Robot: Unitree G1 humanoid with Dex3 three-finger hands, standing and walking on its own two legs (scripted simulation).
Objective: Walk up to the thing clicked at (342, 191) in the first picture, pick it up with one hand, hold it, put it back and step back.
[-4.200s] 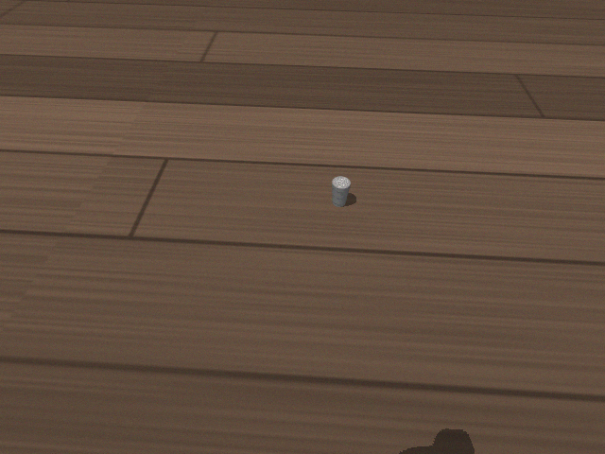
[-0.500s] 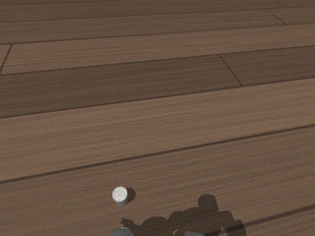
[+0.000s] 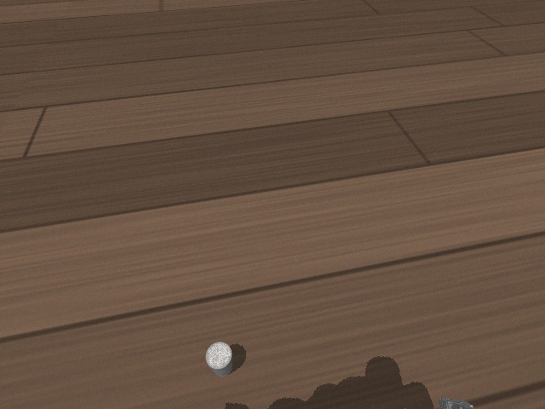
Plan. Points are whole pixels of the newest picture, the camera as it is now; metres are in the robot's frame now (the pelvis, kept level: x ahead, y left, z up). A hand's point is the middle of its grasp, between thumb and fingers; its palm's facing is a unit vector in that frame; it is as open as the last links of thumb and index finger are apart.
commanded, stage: walk up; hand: left
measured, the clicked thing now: (221, 361) +0.39 +0.19 -0.71
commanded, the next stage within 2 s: none
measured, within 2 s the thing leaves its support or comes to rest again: neither
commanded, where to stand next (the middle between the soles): +0.06 -0.01 m, yaw -1 degrees
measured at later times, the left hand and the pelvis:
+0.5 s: hand out of the picture +0.12 +0.25 -0.15, palm faces -0.04 -0.95 -0.32, open 7.4 cm; pelvis +0.02 +0.00 +0.01, yaw -1 degrees
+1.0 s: hand out of the picture +0.09 +0.26 -0.15, palm faces -0.04 -0.94 -0.35, open 7.4 cm; pelvis +0.03 +0.00 +0.00, yaw -1 degrees
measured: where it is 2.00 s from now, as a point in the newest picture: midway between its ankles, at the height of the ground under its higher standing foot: outside the picture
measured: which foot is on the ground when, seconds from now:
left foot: down 0.00-1.00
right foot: down 0.00-1.00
